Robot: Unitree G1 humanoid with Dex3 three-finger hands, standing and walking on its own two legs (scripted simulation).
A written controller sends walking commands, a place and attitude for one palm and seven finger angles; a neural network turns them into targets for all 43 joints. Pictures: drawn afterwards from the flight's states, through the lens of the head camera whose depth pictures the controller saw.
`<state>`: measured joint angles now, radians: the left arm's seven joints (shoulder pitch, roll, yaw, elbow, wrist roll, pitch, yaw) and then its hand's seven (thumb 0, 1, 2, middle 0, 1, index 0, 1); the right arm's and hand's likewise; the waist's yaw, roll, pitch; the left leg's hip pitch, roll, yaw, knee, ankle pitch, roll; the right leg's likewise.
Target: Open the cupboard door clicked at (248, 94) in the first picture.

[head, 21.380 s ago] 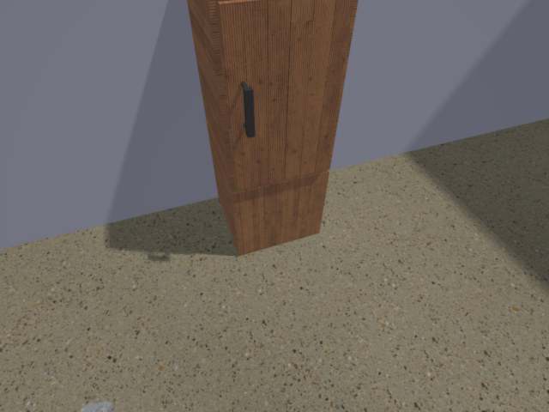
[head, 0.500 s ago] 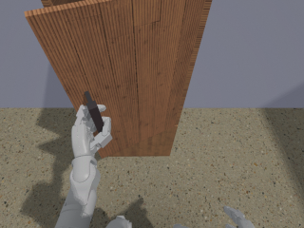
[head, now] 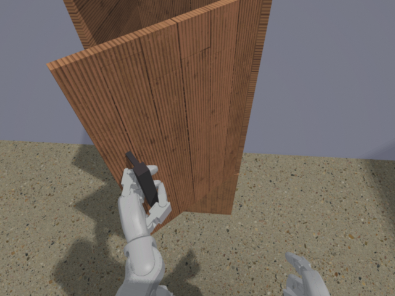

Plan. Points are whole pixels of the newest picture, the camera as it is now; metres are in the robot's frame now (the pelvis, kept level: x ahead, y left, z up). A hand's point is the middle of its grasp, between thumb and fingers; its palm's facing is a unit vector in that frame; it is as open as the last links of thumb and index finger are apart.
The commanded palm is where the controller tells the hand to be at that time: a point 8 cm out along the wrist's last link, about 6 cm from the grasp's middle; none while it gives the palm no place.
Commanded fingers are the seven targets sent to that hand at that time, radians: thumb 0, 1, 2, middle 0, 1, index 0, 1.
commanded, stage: open thumb and fingers to let go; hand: left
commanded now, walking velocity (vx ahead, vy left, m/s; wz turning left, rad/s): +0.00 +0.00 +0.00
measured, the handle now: (143, 181) +0.34 +0.12 +0.05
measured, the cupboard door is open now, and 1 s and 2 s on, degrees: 43 42 43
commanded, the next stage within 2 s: slide the hand sideways off the handle in 0.74 s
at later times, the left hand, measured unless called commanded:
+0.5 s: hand (159, 208) +0.28 +0.08 +0.05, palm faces +0.31 -0.95 +0.02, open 13.5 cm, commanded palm +0.24 +0.13 +0.05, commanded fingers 0.00 -0.50 0.30 -0.23 -0.80 -0.23 -0.80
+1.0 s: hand (151, 223) +0.25 +0.09 +0.04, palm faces -0.11 -0.99 -0.11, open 16.6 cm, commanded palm +0.24 +0.12 +0.05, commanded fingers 0.00 -0.50 0.30 -0.15 -0.30 -0.15 -0.30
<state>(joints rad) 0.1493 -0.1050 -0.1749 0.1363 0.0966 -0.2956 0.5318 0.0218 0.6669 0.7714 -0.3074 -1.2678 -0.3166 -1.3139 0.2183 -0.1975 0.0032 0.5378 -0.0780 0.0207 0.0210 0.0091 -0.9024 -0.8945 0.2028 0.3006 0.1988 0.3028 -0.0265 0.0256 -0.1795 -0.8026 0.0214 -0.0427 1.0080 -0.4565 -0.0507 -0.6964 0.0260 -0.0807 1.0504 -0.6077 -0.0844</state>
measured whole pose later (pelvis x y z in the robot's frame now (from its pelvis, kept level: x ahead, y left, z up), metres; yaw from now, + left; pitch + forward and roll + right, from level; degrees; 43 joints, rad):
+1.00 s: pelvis -0.05 +0.06 -0.01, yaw -1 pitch +12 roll -2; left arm -0.02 0.05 -0.25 0.28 0.06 -0.37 0.22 -0.01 -0.50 0.30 -0.16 -0.36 -0.07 -0.33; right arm 0.22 -0.19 0.02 0.54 -0.03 0.00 0.02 0.01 -0.90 -0.89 0.20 0.30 0.20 0.30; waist -0.02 0.05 -0.14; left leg -0.88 0.00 -0.03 1.10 -0.43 0.01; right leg -0.76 0.00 -0.06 1.10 -0.56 -0.02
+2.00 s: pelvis -0.02 +0.04 -0.02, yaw -2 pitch +15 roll -1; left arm 0.52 0.16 -0.05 -0.18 -0.15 -0.41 -0.11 -0.01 -0.50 0.30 -0.15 -0.30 -0.15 -0.30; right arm 0.24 -0.23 0.00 0.41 0.00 -0.02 -0.02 0.01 -0.90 -0.89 0.20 0.30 0.20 0.30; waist 0.00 0.05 -0.16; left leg -0.92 0.02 -0.04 1.17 -0.50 -0.01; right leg -0.79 0.02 -0.07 1.16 -0.62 -0.04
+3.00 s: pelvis +0.00 +0.08 +0.05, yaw -2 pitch +2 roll -2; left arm 0.59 0.32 0.15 -0.45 -0.05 -0.01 0.14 -0.01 0.01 0.52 -0.18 -0.31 -0.18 -0.30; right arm 0.27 -0.21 0.07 0.49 0.02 -0.06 -0.12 0.01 -0.90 -0.89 0.20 0.30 0.20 0.30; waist 0.04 0.06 -0.10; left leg -0.42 -0.01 0.02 0.73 -0.36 0.04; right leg -0.29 0.00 -0.02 0.67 -0.42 0.02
